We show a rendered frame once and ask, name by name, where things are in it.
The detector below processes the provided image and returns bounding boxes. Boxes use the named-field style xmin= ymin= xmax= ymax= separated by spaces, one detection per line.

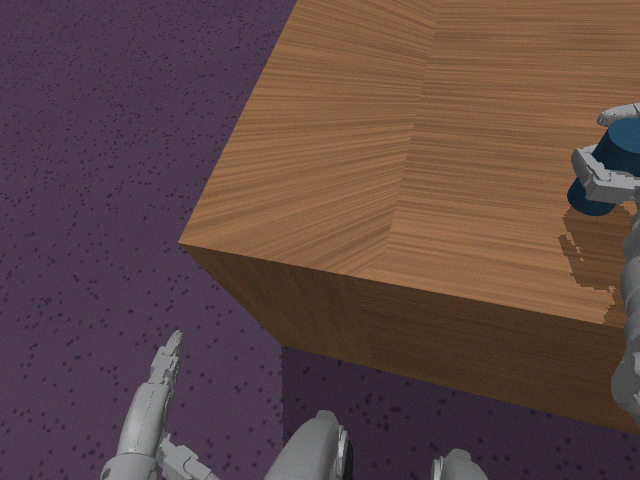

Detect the left robot hand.
xmin=116 ymin=330 xmax=221 ymax=480

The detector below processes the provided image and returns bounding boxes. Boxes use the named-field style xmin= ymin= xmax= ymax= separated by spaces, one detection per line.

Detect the left robot arm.
xmin=100 ymin=453 xmax=159 ymax=480

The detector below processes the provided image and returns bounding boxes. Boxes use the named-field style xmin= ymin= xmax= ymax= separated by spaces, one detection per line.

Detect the right robot hand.
xmin=571 ymin=103 xmax=640 ymax=211

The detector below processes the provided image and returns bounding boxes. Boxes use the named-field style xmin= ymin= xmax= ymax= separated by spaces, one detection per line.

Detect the can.
xmin=567 ymin=118 xmax=640 ymax=216

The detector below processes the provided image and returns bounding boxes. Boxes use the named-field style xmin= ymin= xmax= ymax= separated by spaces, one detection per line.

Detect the right robot arm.
xmin=611 ymin=209 xmax=640 ymax=430

